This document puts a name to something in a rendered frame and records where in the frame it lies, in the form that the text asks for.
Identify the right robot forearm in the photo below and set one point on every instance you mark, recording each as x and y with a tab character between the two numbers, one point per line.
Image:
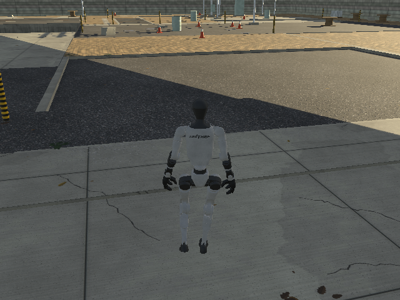
228	168

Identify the right robot upper arm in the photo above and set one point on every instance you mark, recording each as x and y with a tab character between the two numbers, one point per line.
222	143

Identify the robot left shin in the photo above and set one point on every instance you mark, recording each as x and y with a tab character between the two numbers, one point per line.
183	222

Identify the right robot thigh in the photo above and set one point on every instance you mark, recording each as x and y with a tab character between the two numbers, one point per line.
212	191

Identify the right robot hand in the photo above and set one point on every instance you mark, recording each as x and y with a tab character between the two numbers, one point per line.
231	185

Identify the left robot hand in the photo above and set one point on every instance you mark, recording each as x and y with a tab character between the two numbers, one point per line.
166	181

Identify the left robot forearm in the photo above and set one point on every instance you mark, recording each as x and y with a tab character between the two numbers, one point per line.
169	167

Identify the left robot upper arm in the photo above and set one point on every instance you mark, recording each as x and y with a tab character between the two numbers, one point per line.
176	144

